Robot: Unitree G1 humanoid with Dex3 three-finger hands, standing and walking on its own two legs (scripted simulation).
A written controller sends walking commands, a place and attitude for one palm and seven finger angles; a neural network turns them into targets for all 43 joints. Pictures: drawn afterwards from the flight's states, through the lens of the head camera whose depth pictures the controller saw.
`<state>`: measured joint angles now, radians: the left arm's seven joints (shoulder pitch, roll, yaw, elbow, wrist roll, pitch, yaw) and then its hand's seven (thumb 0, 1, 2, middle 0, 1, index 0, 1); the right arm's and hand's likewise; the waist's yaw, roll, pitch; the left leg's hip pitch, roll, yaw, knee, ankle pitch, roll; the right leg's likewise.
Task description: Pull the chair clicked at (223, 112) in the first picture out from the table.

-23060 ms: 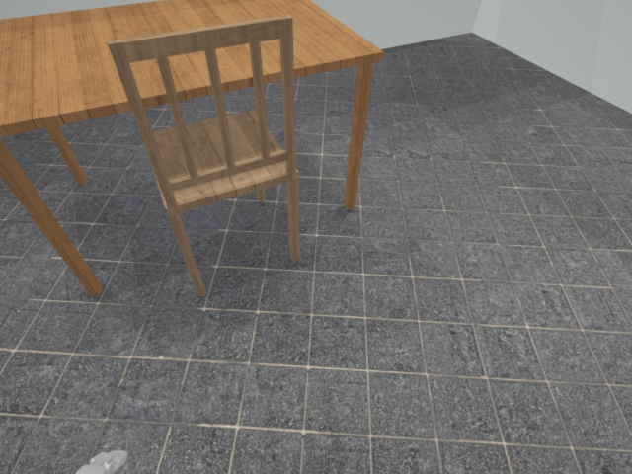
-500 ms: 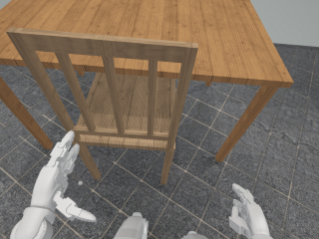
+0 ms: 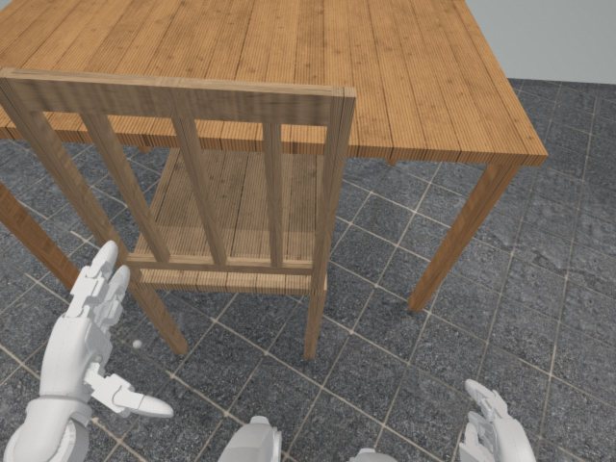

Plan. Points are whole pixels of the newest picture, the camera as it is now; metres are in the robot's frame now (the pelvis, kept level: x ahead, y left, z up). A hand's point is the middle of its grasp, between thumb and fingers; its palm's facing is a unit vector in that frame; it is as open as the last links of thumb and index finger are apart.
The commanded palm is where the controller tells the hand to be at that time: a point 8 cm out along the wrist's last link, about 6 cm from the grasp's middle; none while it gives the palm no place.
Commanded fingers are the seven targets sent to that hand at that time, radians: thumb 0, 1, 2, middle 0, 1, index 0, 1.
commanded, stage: raise the hand toward the chair's back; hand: left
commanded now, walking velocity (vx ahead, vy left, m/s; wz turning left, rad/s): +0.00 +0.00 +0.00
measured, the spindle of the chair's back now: (205, 204) +0.48 +0.18 +0.02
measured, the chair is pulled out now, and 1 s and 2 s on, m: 0.00 0.00 0.00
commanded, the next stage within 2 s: aim the fingers beside a spindle in 0.10 s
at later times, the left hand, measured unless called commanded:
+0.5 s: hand (169, 331) +0.27 +0.18 +0.03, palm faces -0.01 -1.00 -0.05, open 16.9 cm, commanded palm +0.25 +0.24 +0.03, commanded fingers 0.00 -0.50 0.30 -0.06 -0.08 -0.06 -0.08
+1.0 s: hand (178, 316) +0.29 +0.18 +0.01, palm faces +0.01 -1.00 -0.05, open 16.9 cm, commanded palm +0.28 +0.23 +0.01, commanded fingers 0.00 -0.50 0.30 -0.06 -0.08 -0.06 -0.08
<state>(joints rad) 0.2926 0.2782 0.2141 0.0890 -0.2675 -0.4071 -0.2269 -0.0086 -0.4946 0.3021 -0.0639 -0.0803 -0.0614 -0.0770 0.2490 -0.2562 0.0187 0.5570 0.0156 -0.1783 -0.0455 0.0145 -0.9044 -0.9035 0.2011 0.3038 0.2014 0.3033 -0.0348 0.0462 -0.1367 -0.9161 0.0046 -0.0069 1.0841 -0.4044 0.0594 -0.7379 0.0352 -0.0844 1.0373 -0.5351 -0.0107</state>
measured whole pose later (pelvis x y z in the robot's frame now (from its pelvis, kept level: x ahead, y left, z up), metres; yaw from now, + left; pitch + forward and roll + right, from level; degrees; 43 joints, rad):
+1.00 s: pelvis +0.00 -0.02 -0.02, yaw -1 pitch +17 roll -3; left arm 0.08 0.27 0.22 0.30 -0.26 -0.45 -0.26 -0.01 -0.49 0.30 -0.06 -0.08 -0.06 -0.08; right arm 0.22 -0.26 0.01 0.59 0.01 -0.15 -0.04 0.01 -0.91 -0.90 0.20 0.30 0.20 0.30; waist -0.04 0.05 -0.15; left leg -1.04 0.02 -0.01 1.17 -0.44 0.04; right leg -0.87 0.05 -0.09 1.15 -0.58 -0.04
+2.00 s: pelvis +0.00 -0.01 -0.04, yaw -2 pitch +21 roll -4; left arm -0.07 0.26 0.20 0.43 -0.21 -0.46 -0.17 -0.01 -0.50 0.30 -0.06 -0.08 -0.06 -0.08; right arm 0.23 -0.26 0.02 0.58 0.00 -0.05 -0.01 0.01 -0.91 -0.90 0.20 0.30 0.20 0.30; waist -0.04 0.05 -0.17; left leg -1.15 0.02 0.00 1.25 -0.47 0.05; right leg -0.98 0.05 -0.08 1.23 -0.61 -0.03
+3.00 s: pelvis +0.00 -0.01 -0.04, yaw -2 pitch +23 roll -4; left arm -0.34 0.31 0.27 0.65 -0.19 -0.45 -0.20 -0.01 -0.50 0.30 -0.06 -0.08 -0.06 -0.08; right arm 0.26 -0.27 0.01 0.62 0.00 -0.04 -0.01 0.01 -0.91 -0.90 0.20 0.30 0.20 0.30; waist -0.07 0.05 -0.16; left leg -1.20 0.03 0.00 1.27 -0.47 0.05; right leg -1.03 0.06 -0.08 1.24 -0.61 -0.02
